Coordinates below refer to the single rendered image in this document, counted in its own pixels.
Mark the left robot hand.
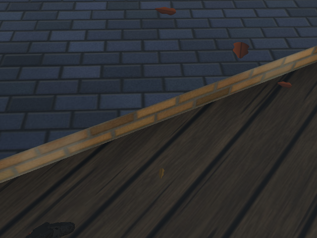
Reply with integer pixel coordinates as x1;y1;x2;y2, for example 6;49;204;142
26;222;75;238

